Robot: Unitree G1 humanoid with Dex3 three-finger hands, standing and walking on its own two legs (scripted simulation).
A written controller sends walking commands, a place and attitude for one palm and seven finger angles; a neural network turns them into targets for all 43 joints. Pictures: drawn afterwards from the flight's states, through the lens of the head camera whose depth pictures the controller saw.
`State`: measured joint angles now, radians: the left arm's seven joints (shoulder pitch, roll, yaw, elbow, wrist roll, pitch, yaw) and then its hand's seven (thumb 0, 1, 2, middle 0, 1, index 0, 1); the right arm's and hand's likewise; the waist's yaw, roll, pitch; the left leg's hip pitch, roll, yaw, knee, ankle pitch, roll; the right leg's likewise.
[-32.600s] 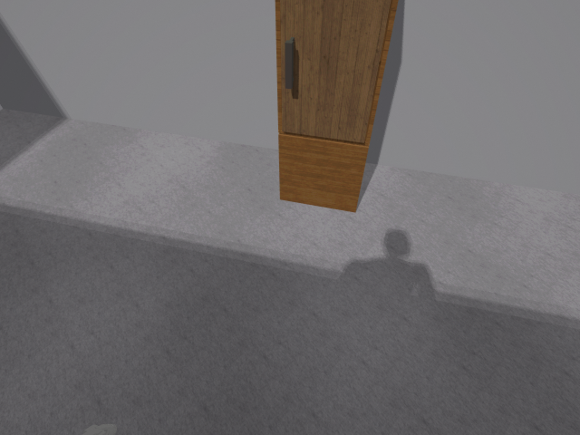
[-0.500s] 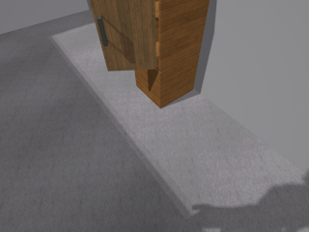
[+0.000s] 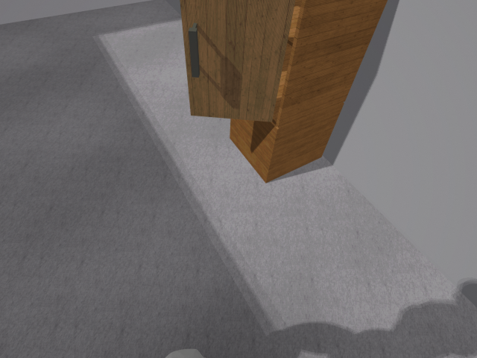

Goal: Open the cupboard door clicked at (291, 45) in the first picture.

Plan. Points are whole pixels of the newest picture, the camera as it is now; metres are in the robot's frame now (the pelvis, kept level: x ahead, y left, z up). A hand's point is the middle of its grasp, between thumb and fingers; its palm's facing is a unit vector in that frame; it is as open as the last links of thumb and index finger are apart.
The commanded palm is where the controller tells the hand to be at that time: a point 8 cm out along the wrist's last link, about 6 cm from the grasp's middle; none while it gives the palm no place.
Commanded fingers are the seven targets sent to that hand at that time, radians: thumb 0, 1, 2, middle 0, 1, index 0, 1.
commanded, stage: take the last steps up to it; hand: left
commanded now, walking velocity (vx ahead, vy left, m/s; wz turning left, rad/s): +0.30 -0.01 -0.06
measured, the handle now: (195, 50) +0.99 +0.24 -0.03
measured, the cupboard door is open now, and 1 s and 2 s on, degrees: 56 56 56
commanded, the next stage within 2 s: come to a stop and stand still in 1.04 s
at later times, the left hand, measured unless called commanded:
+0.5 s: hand (191, 276) +0.29 +0.12 -0.14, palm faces -0.06 -0.98 -0.20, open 7.3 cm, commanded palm none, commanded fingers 0.00 0.90 0.90 -0.20 -0.30 -0.20 -0.30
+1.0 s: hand (171, 277) +0.29 +0.17 -0.17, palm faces +0.06 -0.99 -0.13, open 7.4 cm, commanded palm none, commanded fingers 0.00 0.90 0.90 -0.20 -0.30 -0.20 -0.30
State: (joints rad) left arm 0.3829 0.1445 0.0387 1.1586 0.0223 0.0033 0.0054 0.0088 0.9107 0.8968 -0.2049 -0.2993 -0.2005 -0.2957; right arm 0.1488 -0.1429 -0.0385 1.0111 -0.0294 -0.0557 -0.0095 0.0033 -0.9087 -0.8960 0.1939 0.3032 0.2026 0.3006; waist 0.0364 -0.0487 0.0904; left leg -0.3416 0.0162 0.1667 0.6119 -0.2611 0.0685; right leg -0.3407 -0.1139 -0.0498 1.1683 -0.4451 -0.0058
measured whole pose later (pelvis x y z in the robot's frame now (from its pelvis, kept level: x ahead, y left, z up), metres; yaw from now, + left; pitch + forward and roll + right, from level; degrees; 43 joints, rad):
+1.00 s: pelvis +0.32 +0.00 +0.01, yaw -1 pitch +0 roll +0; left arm 0.32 0.16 0.04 1.14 0.03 -0.01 -0.01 0.01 0.91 0.90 -0.20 -0.30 -0.20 -0.30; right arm 0.17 -0.14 -0.03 1.00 -0.03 -0.07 -0.02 0.00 -0.91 -0.90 0.19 0.30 0.20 0.30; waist 0.04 -0.05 0.06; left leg -0.27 0.01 0.16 0.50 -0.23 0.07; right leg -0.42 -0.08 -0.06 1.12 -0.39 -0.01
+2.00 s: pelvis +0.38 +0.00 +0.02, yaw -1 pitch +0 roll +0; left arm 0.29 0.16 0.00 1.12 0.02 0.01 0.04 0.00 0.91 0.90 -0.20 -0.30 -0.20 -0.30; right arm 0.19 -0.17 -0.02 1.07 -0.01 0.00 -0.02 0.00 -0.92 -0.90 0.20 0.30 0.20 0.30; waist 0.01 0.00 0.04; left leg -0.23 0.00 0.09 0.46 -0.22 0.03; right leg -0.15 -0.02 -0.02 0.46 -0.31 0.01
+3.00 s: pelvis +0.35 +0.00 +0.01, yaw -1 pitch -1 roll +0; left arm 0.36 0.14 -0.02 1.09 0.02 -0.01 0.03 0.00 0.91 0.90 -0.20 -0.30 -0.20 -0.30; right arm 0.28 -0.14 0.00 1.10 -0.01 -0.01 -0.02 0.01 -0.91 -0.90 0.19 0.30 0.20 0.30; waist 0.00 -0.02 0.00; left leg -0.27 0.01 0.09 0.47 -0.19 0.04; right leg -0.19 -0.01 -0.02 0.47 -0.27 0.00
